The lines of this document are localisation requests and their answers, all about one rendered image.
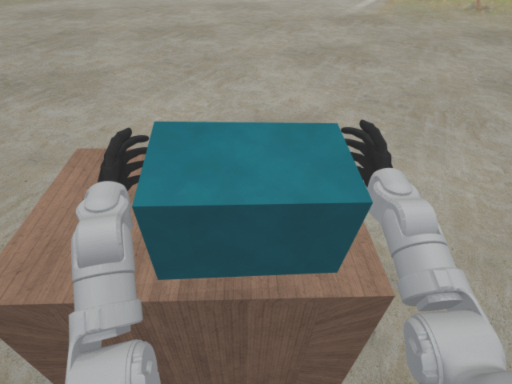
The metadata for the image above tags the robot left hand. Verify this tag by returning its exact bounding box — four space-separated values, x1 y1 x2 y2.
98 128 149 191

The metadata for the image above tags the pedestal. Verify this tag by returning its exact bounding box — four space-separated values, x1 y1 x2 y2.
0 148 395 384

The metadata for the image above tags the right robot forearm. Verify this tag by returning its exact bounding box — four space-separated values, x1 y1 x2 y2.
367 168 506 367

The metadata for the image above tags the robot right hand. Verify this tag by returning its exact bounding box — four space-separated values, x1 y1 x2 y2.
341 120 393 187

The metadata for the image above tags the right robot upper arm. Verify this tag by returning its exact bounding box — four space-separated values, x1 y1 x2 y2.
403 309 512 384

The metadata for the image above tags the left robot upper arm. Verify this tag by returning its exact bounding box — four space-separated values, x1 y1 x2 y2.
67 339 161 384

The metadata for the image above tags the left robot forearm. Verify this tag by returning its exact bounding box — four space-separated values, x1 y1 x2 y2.
65 181 143 384

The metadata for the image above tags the carton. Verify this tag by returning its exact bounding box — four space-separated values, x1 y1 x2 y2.
132 122 373 280

